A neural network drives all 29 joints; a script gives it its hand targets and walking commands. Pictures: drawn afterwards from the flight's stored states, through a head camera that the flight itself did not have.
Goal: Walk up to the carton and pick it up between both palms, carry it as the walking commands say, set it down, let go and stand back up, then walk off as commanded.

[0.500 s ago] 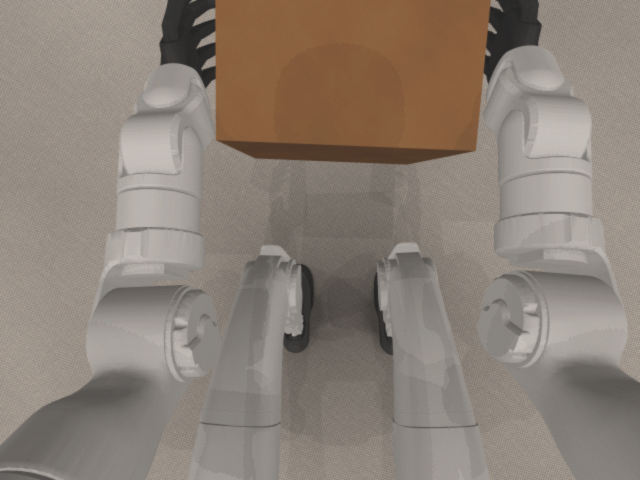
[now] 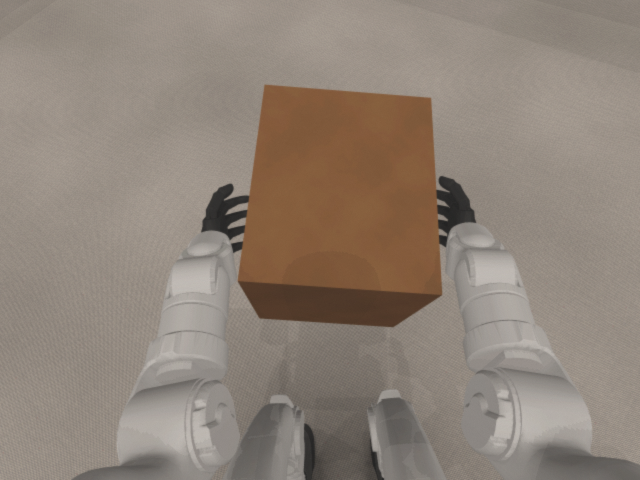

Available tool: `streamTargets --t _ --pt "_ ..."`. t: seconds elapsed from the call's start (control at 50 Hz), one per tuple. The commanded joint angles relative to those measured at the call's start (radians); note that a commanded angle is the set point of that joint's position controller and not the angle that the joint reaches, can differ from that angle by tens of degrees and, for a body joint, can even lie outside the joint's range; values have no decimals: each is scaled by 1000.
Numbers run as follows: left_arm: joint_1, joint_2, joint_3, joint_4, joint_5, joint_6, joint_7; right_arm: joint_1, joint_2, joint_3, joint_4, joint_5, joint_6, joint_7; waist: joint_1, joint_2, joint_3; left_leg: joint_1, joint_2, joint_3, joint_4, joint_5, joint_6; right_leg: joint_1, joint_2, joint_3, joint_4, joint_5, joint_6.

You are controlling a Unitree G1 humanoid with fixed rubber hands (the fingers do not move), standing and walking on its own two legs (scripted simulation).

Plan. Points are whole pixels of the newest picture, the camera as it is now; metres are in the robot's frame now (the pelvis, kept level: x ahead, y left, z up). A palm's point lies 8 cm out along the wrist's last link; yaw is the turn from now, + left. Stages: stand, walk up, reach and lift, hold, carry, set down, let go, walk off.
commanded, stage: reach and lift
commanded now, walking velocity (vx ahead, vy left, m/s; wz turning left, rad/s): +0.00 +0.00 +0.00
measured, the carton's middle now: (336, 219) +0.48 -0.01 -0.06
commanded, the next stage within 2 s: none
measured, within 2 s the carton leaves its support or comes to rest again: neither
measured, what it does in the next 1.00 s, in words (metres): rises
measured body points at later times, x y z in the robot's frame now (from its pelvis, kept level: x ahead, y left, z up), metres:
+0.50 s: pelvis +0.05 -0.01 +0.06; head +0.11 -0.03 +0.51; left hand +0.41 +0.13 +0.05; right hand +0.41 -0.19 +0.05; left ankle +0.08 +0.10 -0.63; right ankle +0.08 -0.13 -0.63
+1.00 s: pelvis +0.04 +0.00 +0.09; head +0.03 -0.01 +0.54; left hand +0.38 +0.14 +0.11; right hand +0.38 -0.18 +0.12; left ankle +0.08 +0.10 -0.63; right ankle +0.08 -0.13 -0.63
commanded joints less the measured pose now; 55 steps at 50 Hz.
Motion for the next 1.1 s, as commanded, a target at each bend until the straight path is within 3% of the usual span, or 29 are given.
streamTargets --t 0.0,0.06,0.18,0.2,0.22,0.28,0.3,0.32,0.34,0.36,0.4,0.42,0.44,0.52,0.54,0.56,0.58,0.62,0.66,0.68,0.7,0.74,0.78,0.8,0.84,0.88,0.94,1.0,1.08 --pt "-616 -949 -404 -32 -80 -57 -317 -364 1224 244 141 42 -7 304 -15 -96 -604 414 -59 -133 -253 93 -28 414 94 -72 -311 133 -42" --pt "-512 -975 -342 51 -24 -29 -318 -320 1196 190 138 0 -1 304 9 -54 -529 440 -63 -132 -310 46 -35 429 86 -67 -340 65 -54" --pt "-419 -986 -508 -151 -101 -71 -339 -222 1278 397 -55 122 -31 304 37 -134 -735 646 -49 -145 -300 448 -14 654 101 -38 -357 492 -28" --pt "-393 -995 -521 -157 -102 -83 -335 -287 1284 485 -151 183 -56 298 102 -94 -781 643 -61 -139 -289 528 -9 696 91 -28 -342 569 -14" --pt "-329 -1018 -561 -121 -144 -87 -334 -272 1220 483 -183 182 -64 293 65 -79 -783 667 -52 -148 -289 551 -29 721 97 -15 -356 564 -21" --pt "-299 -910 -489 -145 -82 -103 -324 -302 1255 567 -204 179 -54 287 163 -185 -668 597 -59 -141 -324 461 6 723 89 -8 -375 549 1" --pt "-285 -1015 -644 -208 -169 -94 -321 -263 1295 666 -268 217 -46 281 96 -174 -895 748 -67 -139 -342 550 -18 901 90 -10 -395 648 -1" --pt "-268 -905 -534 -165 -85 -87 -318 -251 1277 615 -159 192 -28 284 163 -134 -688 646 -57 -144 -333 485 0 739 81 -6 -383 563 6" --pt "-284 -967 -599 -187 -134 -96 -324 -299 1265 668 -268 202 -39 282 127 -172 -769 685 -61 -138 -343 480 -2 807 88 2 -408 562 3" --pt "-279 -912 -550 -192 -102 -100 -324 -277 1274 626 -207 170 -34 282 168 -182 -695 615 -63 -124 -349 426 0 796 81 24 -422 552 -1" --pt "-249 -940 -556 -164 -114 -70 -326 -159 1270 604 -144 151 -4 265 104 -163 -602 644 -58 -137 -375 439 -4 800 79 13 -440 557 7" --pt "-314 -992 -656 -308 -171 -84 -320 -191 1341 714 -229 216 -5 275 144 -136 -810 782 -58 -135 -398 516 -12 910 91 1 -448 596 6" --pt "-255 -887 -568 -205 -107 -52 -321 -80 1323 600 -53 165 34 276 131 -157 -572 726 -49 -134 -402 401 0 800 75 11 -474 488 13" --pt "-227 -905 -551 -170 -68 -12 -325 -61 1302 528 -53 147 54 290 118 -76 -450 829 -44 -140 -481 365 3 742 91 -27 -544 372 2" --pt "-223 -920 -500 -73 -47 17 -323 0 1212 419 50 62 62 281 45 -38 -313 769 -32 -148 -504 281 -19 698 72 -22 -570 281 -24" --pt "-162 -843 -407 -34 -2 20 -325 -62 1202 399 22 55 71 283 108 -67 -218 764 -22 -161 -527 278 10 665 76 -39 -574 251 -16" --pt "-239 -921 -544 -153 -77 9 -323 -26 1223 459 -29 93 58 285 54 -14 -344 874 -14 -176 -531 366 -10 715 71 -33 -584 315 -30" --pt "-307 -954 -508 -163 -63 2 -322 -145 1218 481 -77 120 39 295 105 45 -401 801 -33 -137 -511 369 -18 761 72 -9 -576 354 -38" --pt "-249 -932 -487 -150 -83 6 -316 -164 1183 504 -120 142 45 296 108 14 -338 833 -18 -162 -522 404 -10 745 63 -22 -575 349 -25" --pt "-274 -1020 -596 -242 -126 9 -316 -135 1236 554 -155 154 45 295 64 15 -499 974 -19 -170 -533 454 -24 813 79 -34 -590 384 -30" --pt "-264 -951 -493 -135 -79 23 -310 -160 1195 504 -73 136 55 299 109 14 -361 880 -17 -145 -558 381 -20 790 67 -30 -610 321 -29" --pt "-312 -1008 -658 -328 -164 4 -304 -196 1263 636 -234 214 42 309 95 -10 -607 1034 -8 -167 -546 549 -26 868 87 -43 -587 444 -19" --pt "-255 -976 -578 -235 -120 32 -292 -195 1230 622 -171 217 66 312 129 14 -457 921 -18 -147 -561 479 -16 870 79 -19 -620 435 -23" --pt "-369 -1055 -688 -342 -190 25 -297 -246 1226 662 -267 228 60 314 58 26 -566 1028 -14 -167 -565 439 -31 879 89 -33 -618 380 -38" --pt "-276 -1004 -562 -190 -121 60 -286 -122 1155 511 -82 125 104 322 61 36 -314 945 6 -172 -613 299 -35 783 64 -39 -655 217 -56" --pt "-193 -971 -540 -145 -104 86 -300 -178 1203 572 -133 162 119 316 105 -21 -333 957 -3 -149 -636 278 -9 876 63 -38 -671 258 -29" --pt "-355 -1028 -560 -191 -136 99 -294 -204 1178 489 -91 138 124 335 46 48 -260 934 9 -168 -667 146 -35 839 52 -51 -675 137 -61" --pt "-352 -999 -600 -238 -166 106 -293 -200 1236 553 -113 178 137 339 70 -23 -267 1014 9 -152 -671 193 -15 855 44 -41 -714 163 -55" --pt "-451 -1057 -660 -325 -212 118 -292 -326 1248 645 -233 232 147 341 91 20 -399 1067 8 -149 -683 241 -33 952 56 -48 -706 214 -54"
